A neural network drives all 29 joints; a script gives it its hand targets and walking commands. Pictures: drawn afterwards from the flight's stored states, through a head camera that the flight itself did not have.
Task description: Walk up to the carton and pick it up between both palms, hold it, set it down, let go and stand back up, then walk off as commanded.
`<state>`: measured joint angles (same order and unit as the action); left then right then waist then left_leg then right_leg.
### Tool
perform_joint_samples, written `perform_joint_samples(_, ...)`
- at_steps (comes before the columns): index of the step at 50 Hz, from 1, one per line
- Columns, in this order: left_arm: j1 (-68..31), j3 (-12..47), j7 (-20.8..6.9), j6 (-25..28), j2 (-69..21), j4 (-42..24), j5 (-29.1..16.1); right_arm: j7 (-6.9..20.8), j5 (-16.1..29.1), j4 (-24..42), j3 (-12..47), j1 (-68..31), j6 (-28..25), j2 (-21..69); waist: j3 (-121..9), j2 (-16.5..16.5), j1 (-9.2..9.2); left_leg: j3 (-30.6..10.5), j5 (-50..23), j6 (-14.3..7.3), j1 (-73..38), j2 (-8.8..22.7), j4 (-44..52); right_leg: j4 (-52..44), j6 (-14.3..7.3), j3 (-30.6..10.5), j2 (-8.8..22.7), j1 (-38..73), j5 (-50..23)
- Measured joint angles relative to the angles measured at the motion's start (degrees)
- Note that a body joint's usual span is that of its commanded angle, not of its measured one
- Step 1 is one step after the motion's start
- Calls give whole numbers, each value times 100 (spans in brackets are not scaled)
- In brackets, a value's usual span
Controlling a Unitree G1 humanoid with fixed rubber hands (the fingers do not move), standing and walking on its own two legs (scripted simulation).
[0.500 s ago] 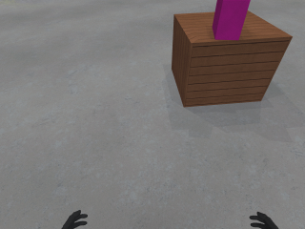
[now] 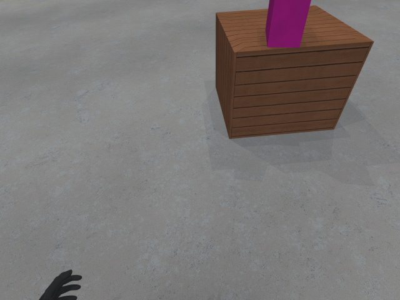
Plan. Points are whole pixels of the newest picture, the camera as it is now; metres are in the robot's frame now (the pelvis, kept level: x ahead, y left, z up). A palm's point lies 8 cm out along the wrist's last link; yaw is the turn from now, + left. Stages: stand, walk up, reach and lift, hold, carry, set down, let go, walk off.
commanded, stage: walk up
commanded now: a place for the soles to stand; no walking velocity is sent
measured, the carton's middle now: (285, 13) +1.58 -0.40 +0.05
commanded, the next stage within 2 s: none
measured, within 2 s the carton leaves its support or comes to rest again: neither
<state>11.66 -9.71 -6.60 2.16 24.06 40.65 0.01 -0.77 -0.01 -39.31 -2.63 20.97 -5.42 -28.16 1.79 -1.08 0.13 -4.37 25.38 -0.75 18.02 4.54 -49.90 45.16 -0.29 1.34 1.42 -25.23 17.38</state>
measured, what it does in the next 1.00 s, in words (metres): walks ahead: left foot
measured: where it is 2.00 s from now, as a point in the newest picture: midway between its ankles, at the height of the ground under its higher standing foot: (236, 259)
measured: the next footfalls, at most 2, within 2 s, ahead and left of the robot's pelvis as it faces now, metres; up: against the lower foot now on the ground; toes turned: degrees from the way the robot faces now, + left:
left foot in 0.56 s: +0.29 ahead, +0.09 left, +0.00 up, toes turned +12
right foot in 1.18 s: +0.43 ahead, -0.21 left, +0.00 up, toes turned +2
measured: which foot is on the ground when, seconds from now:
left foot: up 0.00-0.54, down 0.56-1.00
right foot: down 0.00-0.58, up 0.60-1.00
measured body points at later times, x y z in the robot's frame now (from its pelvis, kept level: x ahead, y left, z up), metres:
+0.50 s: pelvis +0.12 -0.03 +0.02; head +0.12 -0.04 +0.47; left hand +0.17 +0.31 -0.05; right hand +0.23 -0.35 -0.07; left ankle +0.21 +0.09 -0.68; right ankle +0.08 -0.10 -0.70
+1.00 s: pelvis +0.23 -0.03 +0.03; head +0.20 +0.00 +0.47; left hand +0.30 +0.29 -0.09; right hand +0.35 -0.37 -0.02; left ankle +0.25 +0.08 -0.70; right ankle +0.32 -0.19 -0.64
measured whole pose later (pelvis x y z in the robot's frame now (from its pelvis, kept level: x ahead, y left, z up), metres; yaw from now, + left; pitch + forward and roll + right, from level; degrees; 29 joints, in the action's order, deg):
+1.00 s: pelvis +0.23 -0.03 +0.03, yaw +5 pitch -5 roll +0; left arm 17.9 -6.4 -7.3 -1.9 23.9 40.6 0.0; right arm -1.3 0.0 -40.9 -2.6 20.5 -7.0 -26.4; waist 1.9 -5.5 0.0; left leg 6.7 15.8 -2.8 11.5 1.9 -32.3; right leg 60.3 -2.4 -2.7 4.1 -31.0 15.3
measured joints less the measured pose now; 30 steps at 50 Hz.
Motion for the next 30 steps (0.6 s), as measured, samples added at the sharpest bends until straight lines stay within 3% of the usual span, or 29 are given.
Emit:
perform_joint_samples(2,153,153,51,5,-19,2,1,-33,0,-39,0,-3,71,10,-2,50,3,-249,20,1,427,-270,-1093,71,-64,168,0,101,66)
perform_joint_samples(4,359,259,82,4,-19,4,1,-30,0,-33,0,-19,74,4,-5,96,-3,-174,-80,2,748,-395,-1534,-117,-65,250,-1,280,171)
perform_joint_samples(8,565,281,153,4,-18,3,0,38,0,-79,1,-17,78,2,-8,205,-5,3,-440,2,1169,-395,-1548,-552,-70,424,-35,625,138)
perform_joint_samples(13,669,318,182,4,-19,2,0,51,0,-136,1,-17,127,1,-11,291,-7,53,-673,2,1297,-395,-1473,-840,-223,534,-95,1040,203)
perform_joint_samples(19,668,366,183,4,-20,2,0,68,1,-156,1,-16,186,-1,-9,334,-9,260,-759,2,1298,-396,-794,-1109,-341,623,-158,1345,303)
perform_joint_samples(27,670,372,185,-38,-21,3,1,46,1,-151,0,-66,146,67,-14,268,-12,976,-782,3,998,-396,1045,-1103,-338,785,-208,1628,693)
perform_joint_samples(28,668,372,185,-52,-21,4,1,22,1,-152,-1,-66,97,69,-10,249,-13,1027,-882,-15,842,-398,1346,-961,-324,784,-209,1632,808)
perform_joint_samples(30,654,416,184,-83,-26,10,1,-55,1,-159,-3,-67,24,74,21,195,-19,1095,-1576,-249,781,-379,1280,-75,-321,659,-182,1371,963)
